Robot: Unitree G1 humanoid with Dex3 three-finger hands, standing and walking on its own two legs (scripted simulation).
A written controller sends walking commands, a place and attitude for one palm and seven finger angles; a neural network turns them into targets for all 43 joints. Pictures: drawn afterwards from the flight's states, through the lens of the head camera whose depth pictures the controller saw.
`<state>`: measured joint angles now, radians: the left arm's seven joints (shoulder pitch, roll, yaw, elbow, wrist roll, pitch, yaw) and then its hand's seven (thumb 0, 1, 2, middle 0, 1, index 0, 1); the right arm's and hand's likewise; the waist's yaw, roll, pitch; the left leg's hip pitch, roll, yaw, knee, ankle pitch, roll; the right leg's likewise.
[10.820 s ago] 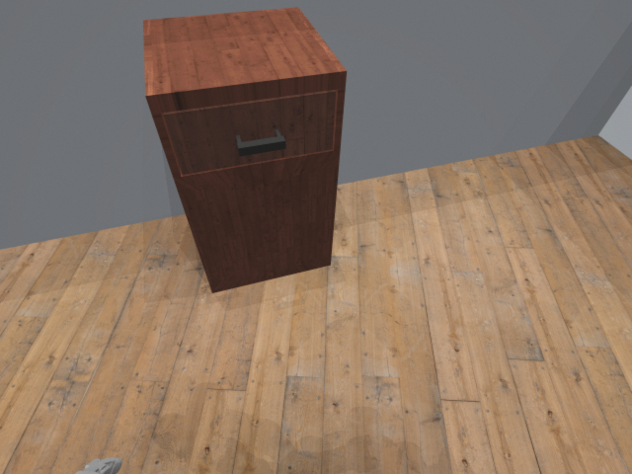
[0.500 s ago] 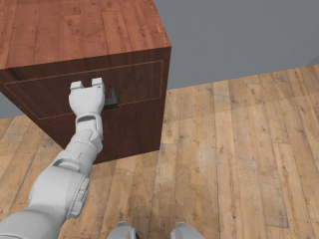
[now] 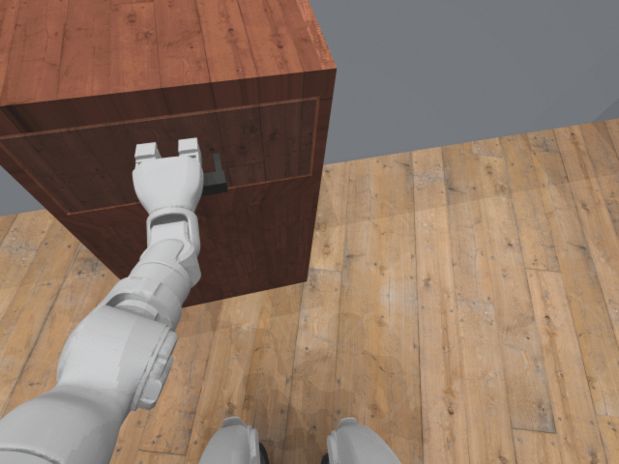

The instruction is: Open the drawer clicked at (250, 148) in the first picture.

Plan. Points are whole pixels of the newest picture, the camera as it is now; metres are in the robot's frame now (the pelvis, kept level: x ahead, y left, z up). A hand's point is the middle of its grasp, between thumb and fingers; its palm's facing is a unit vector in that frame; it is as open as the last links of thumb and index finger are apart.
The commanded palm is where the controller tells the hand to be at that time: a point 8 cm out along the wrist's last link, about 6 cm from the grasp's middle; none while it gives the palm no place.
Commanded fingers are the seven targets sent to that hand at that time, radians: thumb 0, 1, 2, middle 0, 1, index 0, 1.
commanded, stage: lower the fingers behind the handle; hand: left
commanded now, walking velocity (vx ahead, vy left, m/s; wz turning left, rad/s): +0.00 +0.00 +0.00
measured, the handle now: (185, 176) +0.54 +0.14 -0.03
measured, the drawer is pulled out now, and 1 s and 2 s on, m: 0.00 0.00 0.03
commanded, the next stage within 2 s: close the thumb around the handle in 0.62 s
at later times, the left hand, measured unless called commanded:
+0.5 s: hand (187, 211) +0.49 +0.14 -0.05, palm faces -0.01 -0.03 -1.00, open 13.9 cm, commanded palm +0.47 +0.15 +0.00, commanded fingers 0.00 -0.50 0.30 -0.30 -1.20 -0.30 -1.20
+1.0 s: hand (186, 211) +0.49 +0.14 -0.05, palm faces -0.02 -0.04 -1.00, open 11.6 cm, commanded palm +0.47 +0.14 +0.00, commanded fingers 0.00 0.34 0.66 -0.36 -1.29 -0.36 -1.29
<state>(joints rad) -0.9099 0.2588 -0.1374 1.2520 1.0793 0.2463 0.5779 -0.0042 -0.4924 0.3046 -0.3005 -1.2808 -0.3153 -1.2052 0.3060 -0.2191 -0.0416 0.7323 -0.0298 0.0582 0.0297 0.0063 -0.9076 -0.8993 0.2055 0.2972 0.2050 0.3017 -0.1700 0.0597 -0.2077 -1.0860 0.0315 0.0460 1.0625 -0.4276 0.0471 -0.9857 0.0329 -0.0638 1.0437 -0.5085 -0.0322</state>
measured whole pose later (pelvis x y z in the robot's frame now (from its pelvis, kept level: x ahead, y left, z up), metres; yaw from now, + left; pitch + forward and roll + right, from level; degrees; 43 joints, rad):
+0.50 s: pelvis -0.02 +0.01 -0.02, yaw -1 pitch +29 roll -3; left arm -0.94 0.30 -0.08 1.23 1.08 0.22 0.59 0.00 -0.49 0.30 -0.30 -1.23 -0.31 -1.21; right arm 0.32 -0.21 -0.03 0.75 -0.03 0.04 0.03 0.01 -0.91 -0.90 0.21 0.30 0.20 0.30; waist -0.19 0.08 -0.19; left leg -1.22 0.04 0.05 1.16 -0.44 0.06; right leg -1.12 0.04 -0.06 1.14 -0.52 -0.02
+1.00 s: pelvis +0.00 +0.01 -0.01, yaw -1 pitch +28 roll -3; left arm -0.87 0.26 -0.09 1.20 1.08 0.21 0.60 0.00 -0.15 0.45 -0.31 -1.23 -0.34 -1.24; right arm 0.30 -0.22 -0.05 0.74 -0.04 0.05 0.04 0.01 -0.91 -0.90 0.21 0.30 0.20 0.30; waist -0.18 0.07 -0.20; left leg -1.15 0.04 0.06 1.12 -0.46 0.06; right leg -1.05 0.04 -0.05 1.09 -0.53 -0.02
